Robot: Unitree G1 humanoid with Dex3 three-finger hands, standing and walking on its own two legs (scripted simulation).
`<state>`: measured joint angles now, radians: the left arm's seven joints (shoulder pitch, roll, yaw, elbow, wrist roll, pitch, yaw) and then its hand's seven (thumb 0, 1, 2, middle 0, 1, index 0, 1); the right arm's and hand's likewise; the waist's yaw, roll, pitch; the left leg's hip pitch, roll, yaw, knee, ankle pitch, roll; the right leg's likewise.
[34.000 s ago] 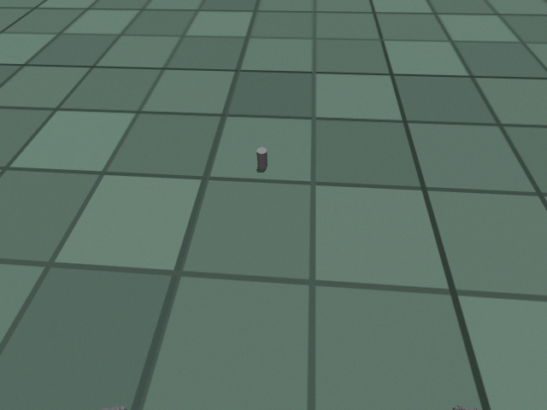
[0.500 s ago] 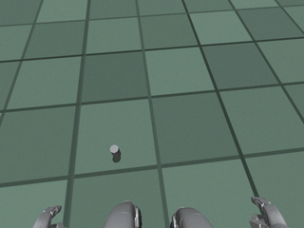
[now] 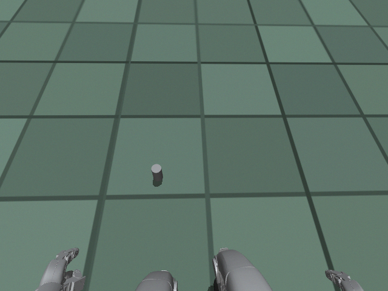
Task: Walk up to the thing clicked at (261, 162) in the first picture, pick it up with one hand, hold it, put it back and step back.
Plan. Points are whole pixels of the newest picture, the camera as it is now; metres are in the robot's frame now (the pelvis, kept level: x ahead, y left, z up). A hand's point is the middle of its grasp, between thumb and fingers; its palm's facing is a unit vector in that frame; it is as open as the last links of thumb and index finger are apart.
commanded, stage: step back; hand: left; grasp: from above
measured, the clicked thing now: (157, 172) +0.68 +0.19 -0.71
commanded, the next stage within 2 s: none
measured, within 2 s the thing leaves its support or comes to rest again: neither
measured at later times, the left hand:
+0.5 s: hand out of the picture -0.07 +0.24 -0.13, palm faces -0.03 -0.91 -0.42, open 7.3 cm
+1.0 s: hand out of the picture -0.28 +0.22 -0.15, palm faces -0.07 -0.91 -0.40, open 7.3 cm
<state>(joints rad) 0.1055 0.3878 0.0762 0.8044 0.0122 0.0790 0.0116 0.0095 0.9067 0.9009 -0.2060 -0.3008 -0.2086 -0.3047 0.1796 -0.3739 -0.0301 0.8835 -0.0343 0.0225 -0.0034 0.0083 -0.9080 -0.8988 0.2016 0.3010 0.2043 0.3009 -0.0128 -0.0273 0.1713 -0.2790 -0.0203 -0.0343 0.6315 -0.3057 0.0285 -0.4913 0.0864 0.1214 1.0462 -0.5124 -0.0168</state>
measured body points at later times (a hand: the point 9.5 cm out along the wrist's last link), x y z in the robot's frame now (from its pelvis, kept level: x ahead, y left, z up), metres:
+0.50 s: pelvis -0.17 -0.03 +0.00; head -0.13 -0.05 +0.45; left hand -0.07 +0.29 -0.10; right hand -0.09 -0.35 -0.13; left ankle -0.17 +0.10 -0.67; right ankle -0.12 -0.16 -0.73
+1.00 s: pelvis -0.36 -0.04 -0.01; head -0.32 -0.06 +0.44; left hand -0.28 +0.27 -0.12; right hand -0.24 -0.37 -0.12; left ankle -0.23 +0.09 -0.71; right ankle -0.38 -0.16 -0.73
